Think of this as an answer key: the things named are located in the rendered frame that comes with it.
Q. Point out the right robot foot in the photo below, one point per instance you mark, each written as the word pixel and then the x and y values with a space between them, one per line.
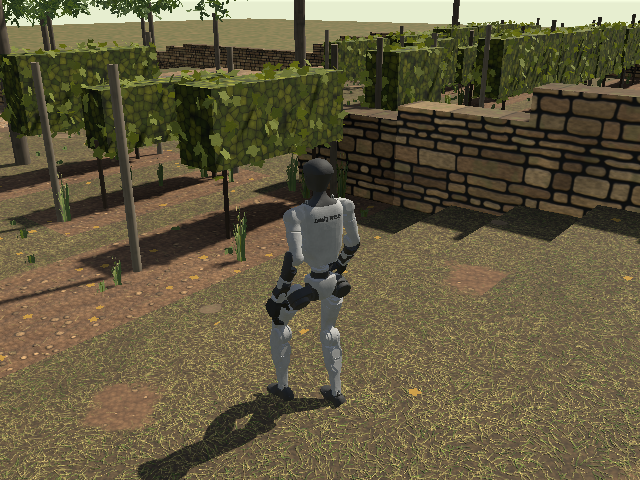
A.
pixel 336 400

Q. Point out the right robot hand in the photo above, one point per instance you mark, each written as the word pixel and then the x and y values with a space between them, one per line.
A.
pixel 338 266

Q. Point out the humanoid robot torso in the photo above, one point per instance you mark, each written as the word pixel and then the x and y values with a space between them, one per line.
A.
pixel 321 232

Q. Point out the robot left upper arm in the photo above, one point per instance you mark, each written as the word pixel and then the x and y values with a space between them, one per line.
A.
pixel 292 219

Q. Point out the robot right upper arm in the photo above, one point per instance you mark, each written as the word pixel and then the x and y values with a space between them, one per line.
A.
pixel 349 222

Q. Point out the left robot hand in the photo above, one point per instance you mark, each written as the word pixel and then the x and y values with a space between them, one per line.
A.
pixel 274 308

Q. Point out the robot right forearm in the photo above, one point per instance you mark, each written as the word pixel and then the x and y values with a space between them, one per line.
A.
pixel 346 254

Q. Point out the robot left forearm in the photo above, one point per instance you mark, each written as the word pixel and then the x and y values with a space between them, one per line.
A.
pixel 285 279

